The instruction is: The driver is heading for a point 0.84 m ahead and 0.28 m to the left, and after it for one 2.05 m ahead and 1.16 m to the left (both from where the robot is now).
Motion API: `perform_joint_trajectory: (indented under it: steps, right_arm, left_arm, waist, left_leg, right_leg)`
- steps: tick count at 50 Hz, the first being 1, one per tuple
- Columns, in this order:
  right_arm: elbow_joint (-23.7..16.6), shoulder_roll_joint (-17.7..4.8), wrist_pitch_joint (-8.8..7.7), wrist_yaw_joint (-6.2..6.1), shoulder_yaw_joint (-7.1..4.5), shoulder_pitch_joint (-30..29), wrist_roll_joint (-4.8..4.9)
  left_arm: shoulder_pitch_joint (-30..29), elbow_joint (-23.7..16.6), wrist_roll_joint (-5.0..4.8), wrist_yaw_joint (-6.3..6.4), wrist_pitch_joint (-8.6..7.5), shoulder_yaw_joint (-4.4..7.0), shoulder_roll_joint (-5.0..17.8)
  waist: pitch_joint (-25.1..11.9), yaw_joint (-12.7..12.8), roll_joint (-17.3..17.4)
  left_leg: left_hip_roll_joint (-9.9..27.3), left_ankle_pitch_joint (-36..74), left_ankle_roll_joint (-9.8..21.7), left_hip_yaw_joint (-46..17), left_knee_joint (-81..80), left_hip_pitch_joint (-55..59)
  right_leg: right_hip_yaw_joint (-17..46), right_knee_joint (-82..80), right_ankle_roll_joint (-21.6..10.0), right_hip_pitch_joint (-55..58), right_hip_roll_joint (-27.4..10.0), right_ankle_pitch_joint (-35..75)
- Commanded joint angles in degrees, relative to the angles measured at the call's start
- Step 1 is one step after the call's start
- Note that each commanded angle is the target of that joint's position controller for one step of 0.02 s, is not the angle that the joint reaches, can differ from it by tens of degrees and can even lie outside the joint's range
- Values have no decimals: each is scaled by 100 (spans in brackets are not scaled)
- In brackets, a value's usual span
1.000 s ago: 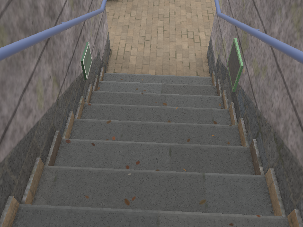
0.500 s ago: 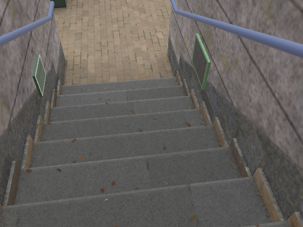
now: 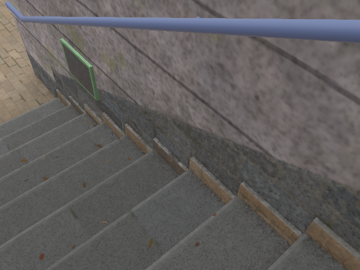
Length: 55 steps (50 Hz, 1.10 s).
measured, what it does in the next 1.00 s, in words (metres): steps to the left, turning left: right foot, then left foot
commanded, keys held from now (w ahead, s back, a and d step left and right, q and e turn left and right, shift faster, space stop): q+shift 0.22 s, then w+q+shift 0.56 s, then w+e+shift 0.22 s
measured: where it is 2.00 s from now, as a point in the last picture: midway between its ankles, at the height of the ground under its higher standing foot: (58, 245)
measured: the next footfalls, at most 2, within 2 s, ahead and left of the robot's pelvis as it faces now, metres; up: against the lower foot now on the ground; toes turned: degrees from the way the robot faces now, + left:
right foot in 0.14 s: +0.09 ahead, -0.15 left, +0.00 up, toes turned -2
left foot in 0.62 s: +0.01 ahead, +0.13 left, +0.00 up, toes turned +33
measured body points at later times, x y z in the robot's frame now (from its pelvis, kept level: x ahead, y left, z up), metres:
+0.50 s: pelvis +0.03 -0.01 +0.00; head +0.04 +0.00 +0.45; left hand +0.01 +0.28 -0.12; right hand +0.21 -0.21 -0.12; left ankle +0.00 +0.12 -0.67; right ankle +0.06 -0.15 -0.74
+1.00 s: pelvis +0.16 +0.18 -0.09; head +0.16 +0.19 +0.36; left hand +0.21 +0.48 -0.19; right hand +0.27 -0.09 -0.21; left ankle -0.02 +0.11 -0.74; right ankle +0.35 +0.20 -0.79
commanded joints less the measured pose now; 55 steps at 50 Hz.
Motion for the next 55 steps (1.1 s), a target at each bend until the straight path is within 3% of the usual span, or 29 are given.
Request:
perform_joint_trajectory:
  steps: [1,3,4,5,6,7,8,9,10,12,14,15,18,22,23,27,30,31,32,33,34,35,37,41,44,50,53,54,55]
  right_arm:
    - [-457,-795,-157,86,-225,-606,55]
    - [-288,-489,-155,257,-112,-669,150]
    - [230,-208,177,214,122,8,360]
    - [-200,-895,67,421,-185,-579,176]
    - [-307,-1152,33,440,-280,-963,159]
    - [-359,-895,27,389,-265,-853,100]
    - [-336,-99,25,278,-36,-26,-2]
    - [-539,251,-30,149,125,54,-75]
    - [-521,111,25,53,114,-183,-115]
    - [-260,-464,111,-37,-84,471,-218]
    - [-175,-267,176,211,-74,805,-161]
    - [-148,-172,186,359,-66,860,-93]
    - [-290,178,121,660,116,232,18]
    - [-414,176,47,786,188,9,-133]
    - [-727,-186,567,586,27,-270,-62]
    - [-964,-171,889,455,-11,-309,129]
    - [-910,-169,1023,230,-36,132,137]
    - [-586,-249,1008,170,-97,943,215]
    - [67,-288,911,93,-124,2583,293]
    - [93,-735,862,121,-58,1798,498]
    - [-235,-778,703,82,23,1962,753]
    - [-314,-1180,609,-7,-97,2126,523]
    - [-478,-1217,629,-138,-99,1159,50]
    - [-237,-732,313,21,-32,823,246]
    - [-57,-401,179,-33,36,1042,390]
    - [407,-209,298,-88,47,1891,-1]
    - [330,-549,280,-182,16,1109,-102]
    - [375,-668,333,-262,-58,419,-74]
    - [156,-99,286,-213,53,-541,-125]
  left_arm:
    - [-230,-348,59,28,-27,137,483]
    - [-94,-105,-19,-9,-56,150,373]
    - [-585,-97,-518,239,116,69,-175]
    - [-104,-112,-324,77,42,201,591]
    - [-99,-101,-265,91,-85,355,827]
    - [-116,-240,-304,200,-185,443,1047]
    - [142,-217,-245,354,-244,532,1340]
    - [1112,-120,-122,462,-297,657,1455]
    - [1360,107,80,553,-456,656,1202]
    - [338,38,-294,551,-510,722,992]
    - [173,91,-361,627,-431,627,743]
    - [-56,75,-231,656,-431,525,536]
    - [-106,21,-31,720,-594,466,593]
    - [522,232,88,693,-716,430,832]
    - [573,555,-577,385,-570,686,1319]
    - [208,449,-248,141,-352,618,1098]
    - [-162,476,-348,207,-286,700,1362]
    - [-475,460,-373,182,-222,719,1401]
    - [-1272,298,-268,105,-121,676,1284]
    - [-927,-77,-179,120,-100,389,271]
    - [-1301,-457,138,159,-129,268,252]
    - [-1889,-803,114,209,-203,243,368]
    - [-1978,-564,-28,298,-290,268,655]
    - [-664,323,-88,290,-106,437,949]
    - [-1464,284,-225,74,-219,188,257]
    - [-1825,223,-423,137,-88,188,141]
    - [1203,1121,-309,260,-59,463,620]
    - [2320,1469,-334,290,16,708,828]
    - [2829,1743,-464,159,-80,562,650]
  waist:
    - [125,178,529]
    - [69,315,443]
    - [-142,396,497]
    - [-260,482,663]
    - [-425,676,829]
    - [-746,698,791]
    - [-1645,410,-219]
    - [-1688,1000,-1151]
    - [-744,1090,-600]
    - [-532,497,-366]
    - [133,408,-681]
    - [83,317,-511]
    - [98,559,-349]
    - [108,804,-398]
    - [-462,548,-488]
    - [-192,453,-897]
    - [195,8,-899]
    - [80,-502,-322]
    - [379,-1513,1111]
    - [1177,-521,3802]
    - [662,-572,3262]
    - [52,-762,2658]
    - [350,-27,689]
    - [9,688,182]
    - [44,353,188]
    - [990,-288,438]
    - [263,1169,407]
    - [-2,2135,-139]
    - [444,2260,-614]
  left_leg:
    - [1876,-51,1306,-1950,-1096,260]
    - [1607,-502,966,-1858,-836,-46]
    - [1158,2384,515,-1164,85,254]
    - [1412,981,824,-1757,-309,-394]
    - [1413,426,810,-1853,-186,-654]
    - [1181,521,611,-1790,267,-845]
    - [579,-598,-14,-1255,1392,-1140]
    - [-80,-2667,-482,-1475,2500,-2587]
    - [28,-2713,-537,-2144,3461,-3061]
    - [416,-1890,-614,-2214,4283,-2557]
    - [276,-1068,-589,-2041,4982,-2570]
    - [208,-643,-567,-2125,5183,-2607]
    - [352,126,-613,-1930,4686,-2978]
    - [482,130,-684,-1937,4878,-2988]
    - [601,649,-477,-1712,4383,-3007]
    - [661,331,-324,-1371,4370,-2133]
    - [633,-988,-177,-864,3830,-1091]
    - [369,-896,-69,-616,3310,-191]
    - [-173,-505,29,-674,2652,722]
    - [304,2074,146,-2971,2186,304]
    - [683,3434,426,-3772,1699,233]
    - [1315,1860,871,-5361,617,431]
    - [1349,-559,1175,-5613,831,-631]
    - [659,-61,853,-4350,1821,-1069]
    - [205,-1017,625,-3564,1958,-1755]
    - [403,205,271,-2656,2396,-1078]
    - [392,4000,-18,-1987,5726,-1354]
    - [57,3465,-73,-1662,8903,-1589]
    - [-544,-2138,-102,-1275,10612,-3949]
  right_leg:
    - [-142,-498,-288,-326,54,-186]
    - [-142,-1279,-332,407,118,-220]
    - [-516,-2362,-398,1197,552,153]
    - [-608,-2254,-442,1788,517,892]
    - [-507,-2523,-570,2417,514,712]
    - [-314,-2457,-989,2935,236,1553]
    - [631,-2436,-2205,4097,-934,3921]
    - [2238,-3150,-3435,4778,-2244,3412]
    - [2145,-3546,-3132,4069,-2253,2730]
    - [818,-4019,-2258,3024,-1837,761]
    - [621,-4677,-1646,2208,-1656,-1212]
    - [431,-4690,-1379,2135,-1576,-1310]
    - [-373,-4619,-1167,2451,-1327,-1508]
    - [-682,-4362,-1361,2470,-1578,-1485]
    - [-827,-3613,-1243,2935,-1671,-1352]
    - [-1312,-2815,-807,1962,-1771,-1202]
    - [-1612,-1939,-436,1313,-1931,-488]
    - [-1880,-603,-379,1013,-1715,459]
    - [-1790,2302,-358,-185,-1105,523]
    - [-1336,4080,-282,-2589,-77,-2678]
    - [-683,4479,-133,-3169,77,-2555]
    - [-411,4440,16,-3461,183,-2425]
    - [78,3252,-18,-3043,165,-924]
    - [288,1155,-248,-1499,27,2055]
    - [-291,-574,-524,7,412,4389]
    - [-630,-1715,-858,685,872,3156]
    - [-680,-2019,-1486,2989,1052,910]
    - [-115,-2686,-1984,3719,645,972]
    - [448,-2264,-2094,4491,233,2512]
Velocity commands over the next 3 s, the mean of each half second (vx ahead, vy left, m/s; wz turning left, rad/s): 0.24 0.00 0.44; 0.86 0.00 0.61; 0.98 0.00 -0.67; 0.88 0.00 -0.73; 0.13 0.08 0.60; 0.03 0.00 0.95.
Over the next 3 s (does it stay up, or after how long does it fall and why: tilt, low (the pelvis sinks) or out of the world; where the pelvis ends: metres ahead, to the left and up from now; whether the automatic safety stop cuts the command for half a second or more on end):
stays up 1.18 0.54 -0.63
